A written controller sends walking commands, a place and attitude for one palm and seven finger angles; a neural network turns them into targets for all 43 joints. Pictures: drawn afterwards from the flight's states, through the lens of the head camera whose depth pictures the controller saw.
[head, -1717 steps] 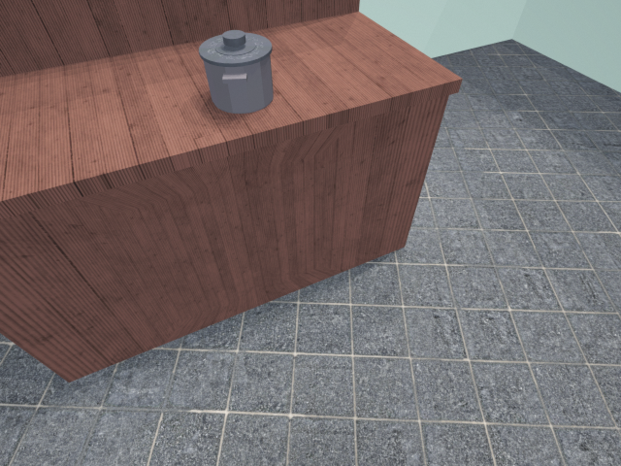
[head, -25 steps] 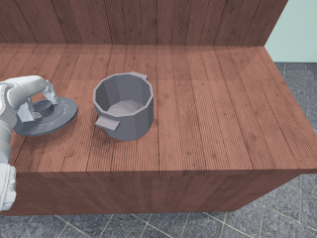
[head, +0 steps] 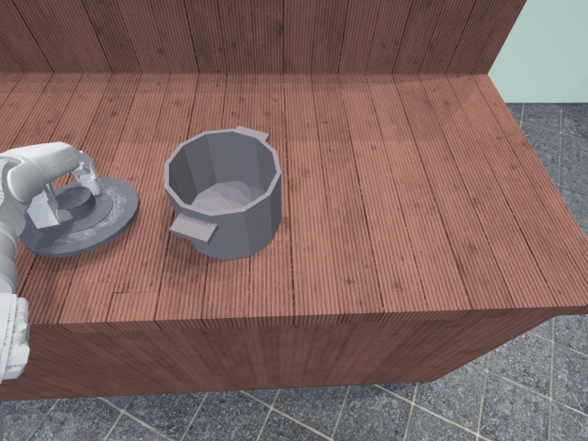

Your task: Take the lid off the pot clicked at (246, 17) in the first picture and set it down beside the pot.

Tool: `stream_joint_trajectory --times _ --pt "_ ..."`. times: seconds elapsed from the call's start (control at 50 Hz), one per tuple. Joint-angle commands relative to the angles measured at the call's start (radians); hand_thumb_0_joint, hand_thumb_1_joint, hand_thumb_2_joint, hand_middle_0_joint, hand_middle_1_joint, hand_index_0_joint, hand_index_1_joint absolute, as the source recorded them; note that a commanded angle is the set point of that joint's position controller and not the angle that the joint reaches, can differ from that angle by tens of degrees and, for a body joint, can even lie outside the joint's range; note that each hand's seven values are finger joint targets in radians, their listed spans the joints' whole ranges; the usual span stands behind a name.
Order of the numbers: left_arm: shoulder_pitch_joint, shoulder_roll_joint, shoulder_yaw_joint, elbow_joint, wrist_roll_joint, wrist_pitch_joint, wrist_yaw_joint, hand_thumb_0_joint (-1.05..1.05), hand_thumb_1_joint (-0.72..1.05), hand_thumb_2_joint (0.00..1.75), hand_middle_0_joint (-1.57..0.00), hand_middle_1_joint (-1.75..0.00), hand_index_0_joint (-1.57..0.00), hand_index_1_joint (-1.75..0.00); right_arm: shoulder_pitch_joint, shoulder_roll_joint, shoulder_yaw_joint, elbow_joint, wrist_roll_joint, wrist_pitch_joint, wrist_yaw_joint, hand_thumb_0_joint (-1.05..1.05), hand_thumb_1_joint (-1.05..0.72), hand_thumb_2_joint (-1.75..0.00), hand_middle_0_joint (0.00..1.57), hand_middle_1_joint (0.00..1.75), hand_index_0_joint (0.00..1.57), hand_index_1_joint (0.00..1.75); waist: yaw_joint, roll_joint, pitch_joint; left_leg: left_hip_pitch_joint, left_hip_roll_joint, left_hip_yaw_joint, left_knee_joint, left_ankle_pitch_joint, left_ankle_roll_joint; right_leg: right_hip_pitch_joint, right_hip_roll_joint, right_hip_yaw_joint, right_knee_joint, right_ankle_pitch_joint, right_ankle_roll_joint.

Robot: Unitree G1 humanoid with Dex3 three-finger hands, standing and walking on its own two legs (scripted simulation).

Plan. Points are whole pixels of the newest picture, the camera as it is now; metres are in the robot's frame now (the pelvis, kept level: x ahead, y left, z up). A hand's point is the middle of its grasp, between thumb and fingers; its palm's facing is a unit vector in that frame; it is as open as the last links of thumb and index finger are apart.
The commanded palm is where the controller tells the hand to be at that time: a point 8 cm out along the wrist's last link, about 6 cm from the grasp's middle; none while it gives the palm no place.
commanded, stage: lower the lid onto the table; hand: left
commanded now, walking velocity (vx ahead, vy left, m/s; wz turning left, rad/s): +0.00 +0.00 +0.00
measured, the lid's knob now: (75, 201) +0.45 +0.32 +0.04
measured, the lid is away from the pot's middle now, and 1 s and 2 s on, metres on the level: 0.22 0.23 0.23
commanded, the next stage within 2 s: open the fingers wide in 0.60 s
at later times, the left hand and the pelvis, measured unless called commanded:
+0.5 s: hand (55, 208) +0.42 +0.33 +0.06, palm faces -0.51 -0.16 -0.84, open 8.5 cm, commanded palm +0.46 +0.33 +0.10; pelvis -0.02 +0.00 -0.02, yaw -1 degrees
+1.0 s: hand (52, 217) +0.41 +0.33 +0.05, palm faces -0.46 -0.09 -0.89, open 8.4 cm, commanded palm +0.43 +0.32 +0.10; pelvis -0.02 +0.00 -0.02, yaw -1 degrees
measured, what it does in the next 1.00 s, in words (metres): stands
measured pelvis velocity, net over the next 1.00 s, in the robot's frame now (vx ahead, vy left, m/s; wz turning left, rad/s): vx -0.02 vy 0.00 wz -0.02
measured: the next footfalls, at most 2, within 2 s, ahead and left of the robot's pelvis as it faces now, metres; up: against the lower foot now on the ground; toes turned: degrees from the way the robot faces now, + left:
none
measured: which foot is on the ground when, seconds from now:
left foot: down 0.00-1.00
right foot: down 0.00-1.00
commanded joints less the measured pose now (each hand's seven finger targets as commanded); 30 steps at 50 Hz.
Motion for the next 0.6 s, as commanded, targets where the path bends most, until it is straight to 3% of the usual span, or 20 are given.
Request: stream_joint_trajectory --times 0.0,0.08,0.12,0.14,0.16,0.2,0.24,0.28,0.3,0.34,0.42,0.46,0.48,0.54,0.58 --pt "-0.453 0.286 0.03 -0.141 -0.006 0.011 0.029 0.0 0.48 1.23 -1.03 -0.89 -0.83 -0.79 0.076 -0.18 -0.06 -0.07 0.003 -0.015 -0.016 0.0 -0.9 -0.9 0.2 0.3 0.2 0.3 -0.021 0.06 -0.36 0.177 0.046 -0.075 -0.02 0.509 -0.03 0.105 0.053 -0.014 0.028 0.219 -0.074" --pt "-0.437 0.347 0.074 -0.109 0.014 0.001 0.037 0.0 0.48 1.23 -1.03 -0.89 -0.83 -0.79 0.091 -0.183 -0.059 -0.07 0.004 -0.012 -0.019 0.0 -0.9 -0.9 0.2 0.3 0.2 0.3 -0.016 0.07 -0.373 0.165 0.044 -0.073 0.004 0.508 -0.033 0.083 0.058 -0.014 0.049 0.203 -0.076" --pt "-0.436 0.318 0.049 -0.107 0.008 0.0 0.034 0.0 0.48 1.23 -1.03 -0.89 -0.83 -0.79 0.092 -0.18 -0.058 -0.074 0.006 -0.013 -0.021 0.0 -0.9 -0.9 0.2 0.3 0.2 0.3 -0.02 0.073 -0.375 0.15 0.043 -0.066 0.008 0.47 -0.028 0.081 0.056 -0.009 0.052 0.194 -0.075" --pt "-0.461 0.332 0.055 -0.139 0.005 -0.006 0.036 0.0 0.48 1.23 -1.03 -0.89 -0.83 -0.79 0.092 -0.186 -0.062 -0.067 0.003 -0.012 -0.021 0.0 -0.9 -0.9 0.2 0.3 0.2 0.3 -0.022 0.087 -0.388 0.167 0.047 -0.07 0.011 0.497 -0.034 0.068 0.054 -0.01 0.055 0.198 -0.077" --pt "-0.453 0.297 0.029 -0.106 0.009 0.0 0.033 0.0 0.48 1.23 -1.03 -0.89 -0.83 -0.79 0.102 -0.18 -0.061 -0.07 0.004 -0.01 -0.023 0.0 -0.9 -0.9 0.2 0.3 0.2 0.3 -0.032 0.079 -0.382 0.16 0.046 -0.07 0.015 0.485 -0.033 0.052 0.06 -0.012 0.058 0.18 -0.073" --pt "-0.434 0.299 0.025 -0.054 0.008 0.002 0.028 0.0 0.48 1.23 -1.03 -0.89 -0.83 -0.79 0.107 -0.186 -0.054 -0.067 0.01 -0.012 -0.026 0.0 -0.9 -0.9 0.2 0.3 0.2 0.3 -0.036 0.047 -0.336 0.11 0.043 -0.06 0.02 0.409 -0.025 0.03 0.061 -0.016 0.064 0.151 -0.073" --pt "-0.429 0.353 0.053 -0.031 0.011 0.0 0.031 0.0 0.48 1.23 -1.03 -0.89 -0.83 -0.79 0.11 -0.196 -0.05 -0.068 0.013 -0.014 -0.028 0.0 -0.9 -0.9 0.2 0.3 0.2 0.3 -0.033 0.029 -0.313 0.062 0.036 -0.054 0.026 0.358 -0.023 0.026 0.061 -0.017 0.074 0.143 -0.078" --pt "-0.44 0.36 0.054 -0.039 0.024 0.0 0.032 0.0 0.48 1.23 -1.03 -0.89 -0.83 -0.79 0.119 -0.19 -0.047 -0.074 0.015 -0.012 -0.029 0.0 -0.9 -0.9 0.2 0.3 0.2 0.3 -0.025 0.064 -0.34 0.056 0.036 -0.057 0.034 0.359 -0.026 0.026 0.062 -0.016 0.088 0.135 -0.079" --pt "-0.421 0.302 0.008 -0.007 0.026 0.002 0.026 0.0 0.48 1.23 -1.03 -0.89 -0.83 -0.79 0.119 -0.187 -0.046 -0.077 0.018 -0.013 -0.029 0.0 -0.9 -0.9 0.2 0.3 0.2 0.3 -0.034 0.064 -0.325 0.056 0.037 -0.056 0.039 0.358 -0.029 -0.007 0.064 -0.019 0.091 0.118 -0.078" --pt "-0.423 0.298 -0.001 -0.005 0.025 -0.003 0.021 0.0 0.48 1.23 -1.03 -0.89 -0.83 -0.79 0.119 -0.193 -0.047 -0.075 0.018 -0.014 -0.026 0.0 -0.9 -0.9 0.2 0.3 0.2 0.3 -0.038 0.062 -0.306 0.045 0.04 -0.056 0.051 0.34 -0.032 -0.046 0.064 -0.022 0.098 0.095 -0.078" --pt "-0.419 0.365 0.034 0.014 0.034 0.0 0.019 0.0 0.48 1.23 -1.03 -0.89 -0.83 -0.79 0.128 -0.197 -0.038 -0.097 0.025 -0.011 -0.032 0.0 -0.9 -0.9 0.2 0.3 0.2 0.3 -0.033 0.028 -0.334 -0.035 0.029 -0.039 0.068 0.244 -0.022 -0.012 0.066 -0.011 0.12 0.08 -0.074" --pt "-0.428 0.368 0.032 0.015 0.037 0.001 0.018 0.0 0.48 1.23 -1.03 -0.89 -0.83 -0.79 0.14 -0.195 -0.039 -0.101 0.024 -0.009 -0.034 0.0 -0.9 -0.9 0.2 0.3 0.2 0.3 -0.036 0.036 -0.356 -0.029 0.028 -0.041 0.074 0.26 -0.024 -0.018 0.068 -0.011 0.129 0.079 -0.073" --pt "-0.446 0.333 -0.001 0.015 0.038 0.003 0.012 0.0 0.48 1.23 -1.03 -0.89 -0.83 -0.79 0.136 -0.195 -0.037 -0.098 0.028 -0.008 -0.035 0.0 -0.9 -0.9 0.2 0.3 0.2 0.3 -0.043 0.051 -0.341 -0.031 0.032 -0.042 0.077 0.244 -0.025 -0.047 0.068 -0.015 0.13 0.064 -0.074" --pt "-0.458 0.39 0.039 0.005 0.041 0.001 0.013 0.0 0.48 1.23 -1.03 -0.89 -0.83 -0.79 0.138 -0.2 -0.035 -0.104 0.028 -0.01 -0.037 0.0 -0.9 -0.9 0.2 0.3 0.2 0.3 -0.036 0.057 -0.34 -0.034 0.034 -0.041 0.086 0.234 -0.025 -0.064 0.068 -0.015 0.142 0.047 -0.077" --pt "-0.466 0.371 0.024 0.006 0.046 0.005 0.01 0.0 0.48 1.23 -1.03 -0.89 -0.83 -0.79 0.143 -0.192 -0.034 -0.107 0.029 -0.008 -0.039 0.0 -0.9 -0.9 0.2 0.3 0.2 0.3 -0.036 0.078 -0.35 -0.038 0.033 -0.046 0.09 0.222 -0.027 -0.066 0.069 -0.015 0.146 0.032 -0.076"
